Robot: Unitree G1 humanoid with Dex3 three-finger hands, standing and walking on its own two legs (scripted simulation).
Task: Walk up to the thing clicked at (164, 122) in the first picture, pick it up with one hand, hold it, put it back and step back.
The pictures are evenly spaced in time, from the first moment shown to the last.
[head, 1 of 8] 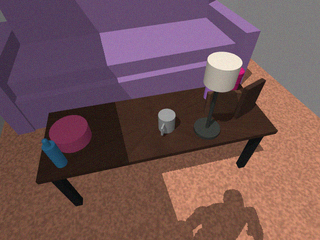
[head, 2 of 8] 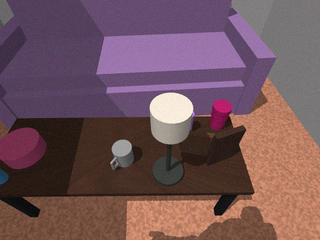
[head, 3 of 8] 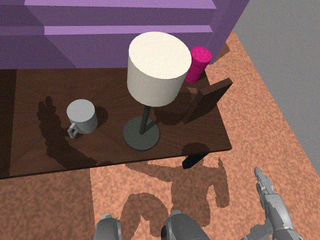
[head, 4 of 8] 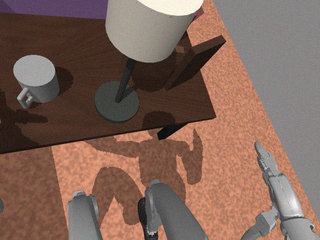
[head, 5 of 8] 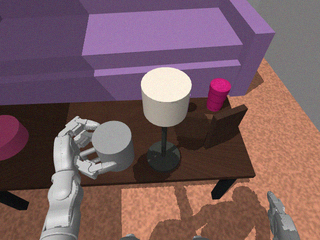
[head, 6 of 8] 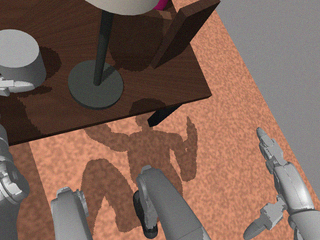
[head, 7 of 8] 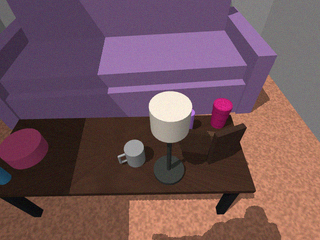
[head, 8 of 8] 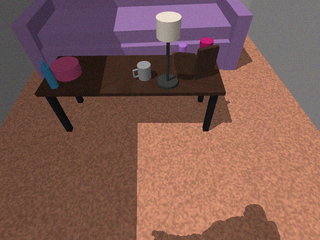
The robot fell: no
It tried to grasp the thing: yes
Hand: left
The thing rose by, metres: 0.29
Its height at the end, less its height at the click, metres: +0.00
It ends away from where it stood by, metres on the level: 0.04
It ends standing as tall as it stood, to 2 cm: yes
